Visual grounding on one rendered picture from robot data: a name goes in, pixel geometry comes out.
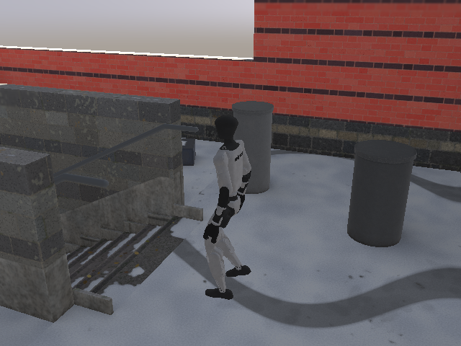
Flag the stairs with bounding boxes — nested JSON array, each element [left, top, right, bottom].
[[66, 224, 161, 291]]

